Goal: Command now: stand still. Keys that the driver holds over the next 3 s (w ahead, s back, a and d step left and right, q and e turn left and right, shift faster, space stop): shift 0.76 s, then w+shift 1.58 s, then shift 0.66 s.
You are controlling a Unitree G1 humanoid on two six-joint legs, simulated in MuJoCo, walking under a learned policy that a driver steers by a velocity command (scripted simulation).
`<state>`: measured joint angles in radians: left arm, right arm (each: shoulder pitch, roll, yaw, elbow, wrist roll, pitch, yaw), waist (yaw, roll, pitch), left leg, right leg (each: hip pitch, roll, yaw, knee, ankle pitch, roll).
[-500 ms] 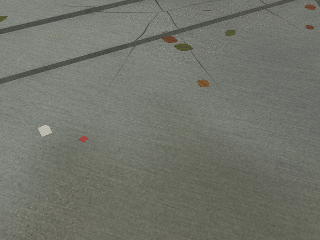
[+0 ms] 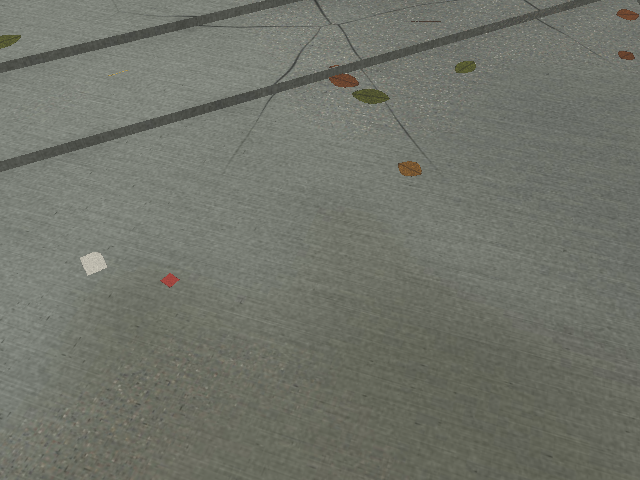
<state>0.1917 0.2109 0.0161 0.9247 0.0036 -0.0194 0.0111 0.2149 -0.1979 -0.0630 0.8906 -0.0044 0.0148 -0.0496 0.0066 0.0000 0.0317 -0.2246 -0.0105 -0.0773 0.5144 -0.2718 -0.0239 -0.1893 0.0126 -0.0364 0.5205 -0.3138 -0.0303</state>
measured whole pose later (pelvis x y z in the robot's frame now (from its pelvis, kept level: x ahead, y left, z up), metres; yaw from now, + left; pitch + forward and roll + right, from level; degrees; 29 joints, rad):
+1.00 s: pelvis +0.04 +0.01 +0.01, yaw -1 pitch +2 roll +0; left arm 0.40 0.24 0.04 1.03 -0.01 -0.07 0.02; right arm 0.19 -0.23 -0.05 1.05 0.01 -0.08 0.00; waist 0.03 -0.04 -0.04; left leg -0.47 0.07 0.03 0.83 -0.29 0.02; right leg -0.08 0.00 -0.01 0.28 -0.24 -0.04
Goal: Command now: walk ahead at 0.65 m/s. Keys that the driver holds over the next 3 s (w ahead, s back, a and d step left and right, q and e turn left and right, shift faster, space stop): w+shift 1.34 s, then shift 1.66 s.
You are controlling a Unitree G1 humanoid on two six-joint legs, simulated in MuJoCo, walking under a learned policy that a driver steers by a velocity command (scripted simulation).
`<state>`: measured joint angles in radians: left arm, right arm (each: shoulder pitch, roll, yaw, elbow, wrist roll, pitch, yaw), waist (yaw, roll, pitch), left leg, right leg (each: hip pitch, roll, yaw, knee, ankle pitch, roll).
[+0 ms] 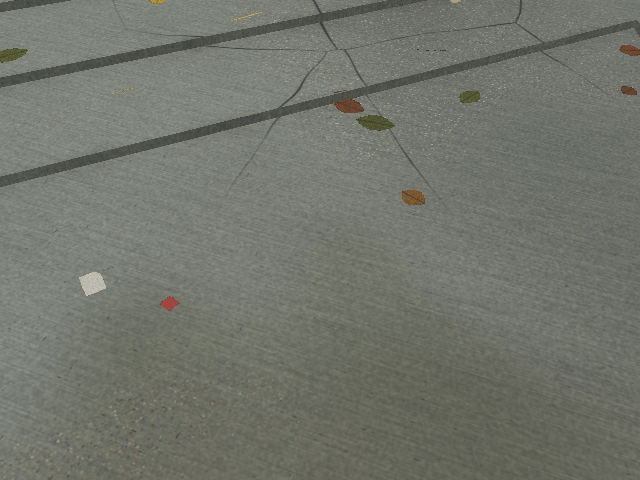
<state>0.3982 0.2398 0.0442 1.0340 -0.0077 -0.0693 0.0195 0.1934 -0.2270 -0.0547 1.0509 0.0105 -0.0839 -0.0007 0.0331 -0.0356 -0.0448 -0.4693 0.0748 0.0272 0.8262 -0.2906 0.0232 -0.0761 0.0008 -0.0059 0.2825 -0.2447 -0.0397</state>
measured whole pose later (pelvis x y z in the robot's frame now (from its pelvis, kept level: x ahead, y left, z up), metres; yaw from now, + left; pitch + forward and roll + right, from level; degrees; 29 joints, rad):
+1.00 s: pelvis +0.73 +0.06 -0.02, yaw +0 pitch +2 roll +0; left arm 0.55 0.20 0.02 1.04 0.00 -0.14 -0.01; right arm -0.06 -0.22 0.02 0.76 -0.03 -0.08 0.06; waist 0.09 0.01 0.04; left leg -0.74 0.08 0.10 0.60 0.15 0.10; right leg 0.26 0.09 -0.05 0.04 -0.32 -0.08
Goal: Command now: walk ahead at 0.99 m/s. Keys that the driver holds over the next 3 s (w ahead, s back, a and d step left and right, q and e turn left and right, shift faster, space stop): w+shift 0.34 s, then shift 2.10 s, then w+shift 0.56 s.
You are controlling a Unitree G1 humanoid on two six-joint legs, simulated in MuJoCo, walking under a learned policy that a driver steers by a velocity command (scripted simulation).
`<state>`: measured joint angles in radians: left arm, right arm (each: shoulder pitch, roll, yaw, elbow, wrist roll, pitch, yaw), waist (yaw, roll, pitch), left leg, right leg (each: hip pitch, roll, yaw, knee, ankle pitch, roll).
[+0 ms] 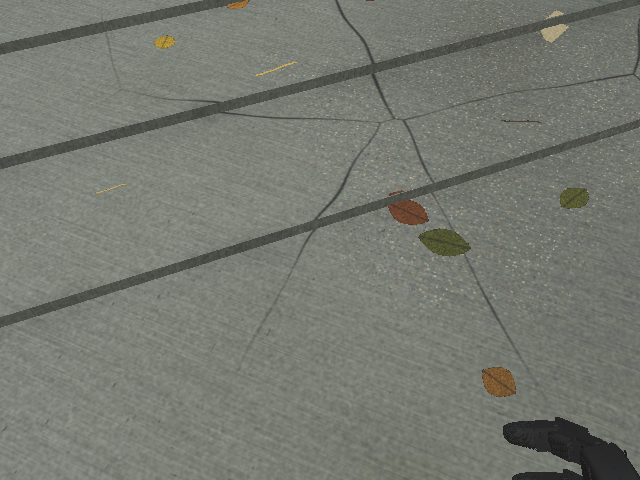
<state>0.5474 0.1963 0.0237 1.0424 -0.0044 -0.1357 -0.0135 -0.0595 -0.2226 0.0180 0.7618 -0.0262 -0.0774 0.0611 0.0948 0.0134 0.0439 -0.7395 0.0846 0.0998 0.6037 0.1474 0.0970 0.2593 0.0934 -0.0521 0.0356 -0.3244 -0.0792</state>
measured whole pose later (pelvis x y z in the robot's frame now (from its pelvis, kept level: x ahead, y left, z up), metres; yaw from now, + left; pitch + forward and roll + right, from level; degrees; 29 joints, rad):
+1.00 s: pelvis +0.71 +0.02 +0.01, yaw +0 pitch +1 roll -2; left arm 0.17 0.25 0.01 0.98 0.01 -0.06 0.00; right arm 0.13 -0.24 -0.03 0.91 -0.01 -0.01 -0.04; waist 0.03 0.02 -0.01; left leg -0.34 0.06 -0.05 0.49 -0.18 -0.04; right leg -0.25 0.07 -0.06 0.45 -0.22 -0.06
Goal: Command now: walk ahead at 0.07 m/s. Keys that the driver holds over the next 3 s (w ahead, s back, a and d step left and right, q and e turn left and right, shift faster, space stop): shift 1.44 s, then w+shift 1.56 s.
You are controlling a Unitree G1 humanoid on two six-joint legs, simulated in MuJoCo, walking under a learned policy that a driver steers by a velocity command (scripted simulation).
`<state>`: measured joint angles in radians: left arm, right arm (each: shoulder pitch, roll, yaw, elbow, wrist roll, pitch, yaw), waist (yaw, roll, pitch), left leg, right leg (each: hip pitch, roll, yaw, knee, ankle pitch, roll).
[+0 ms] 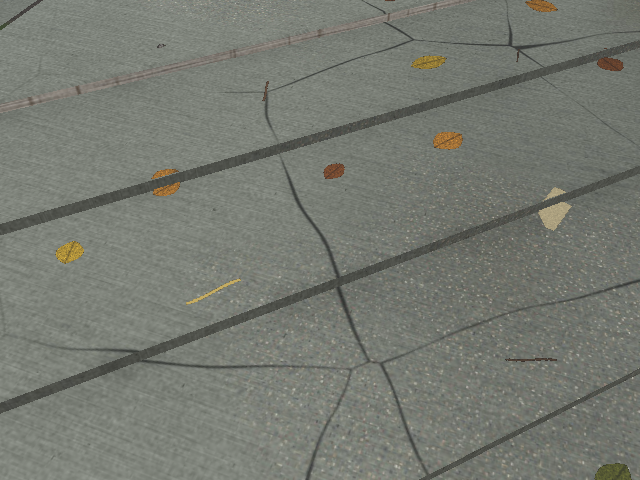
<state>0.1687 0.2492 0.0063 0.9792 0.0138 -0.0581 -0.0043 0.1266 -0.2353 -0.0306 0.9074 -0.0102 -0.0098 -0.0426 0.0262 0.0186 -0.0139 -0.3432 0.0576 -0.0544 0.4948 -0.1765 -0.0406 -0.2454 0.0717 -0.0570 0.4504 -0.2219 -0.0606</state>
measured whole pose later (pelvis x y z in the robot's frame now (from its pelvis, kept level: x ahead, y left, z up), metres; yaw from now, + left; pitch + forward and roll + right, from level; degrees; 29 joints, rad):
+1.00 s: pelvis +0.03 +0.02 +0.00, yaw +0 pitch -1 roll +0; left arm 0.24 0.20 0.02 1.10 0.00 -0.01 0.03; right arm 0.17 -0.21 -0.04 1.11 0.00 0.00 -0.05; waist 0.00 0.01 0.03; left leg -0.25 0.00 -0.02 0.48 -0.21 -0.01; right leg -0.17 0.01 -0.03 0.48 -0.29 -0.02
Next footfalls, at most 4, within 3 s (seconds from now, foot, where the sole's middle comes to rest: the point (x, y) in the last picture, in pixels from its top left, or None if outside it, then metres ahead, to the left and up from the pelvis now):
1.78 left None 0.18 0.19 -0.77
2.22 right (333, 421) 0.64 0.02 -0.74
2.70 left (281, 248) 1.09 0.16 -0.70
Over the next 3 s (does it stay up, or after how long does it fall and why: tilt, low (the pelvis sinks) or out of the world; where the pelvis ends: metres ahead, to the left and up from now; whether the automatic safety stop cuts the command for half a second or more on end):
stays up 1.15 0.09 0.08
